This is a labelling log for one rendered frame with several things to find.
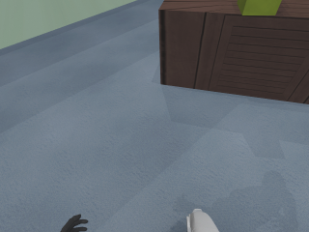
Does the pedestal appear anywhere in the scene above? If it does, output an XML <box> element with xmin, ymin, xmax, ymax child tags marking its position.
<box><xmin>158</xmin><ymin>0</ymin><xmax>309</xmax><ymax>104</ymax></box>

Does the robot right shin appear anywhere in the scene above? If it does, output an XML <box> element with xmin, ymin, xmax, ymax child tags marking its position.
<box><xmin>192</xmin><ymin>209</ymin><xmax>203</xmax><ymax>213</ymax></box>

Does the robot left hand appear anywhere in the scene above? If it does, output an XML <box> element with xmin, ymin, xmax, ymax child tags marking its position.
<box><xmin>60</xmin><ymin>214</ymin><xmax>88</xmax><ymax>232</ymax></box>

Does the right robot thigh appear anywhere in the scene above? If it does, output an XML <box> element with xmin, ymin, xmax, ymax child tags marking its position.
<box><xmin>186</xmin><ymin>212</ymin><xmax>219</xmax><ymax>232</ymax></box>

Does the carton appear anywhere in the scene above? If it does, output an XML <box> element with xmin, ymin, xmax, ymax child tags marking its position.
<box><xmin>237</xmin><ymin>0</ymin><xmax>282</xmax><ymax>15</ymax></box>

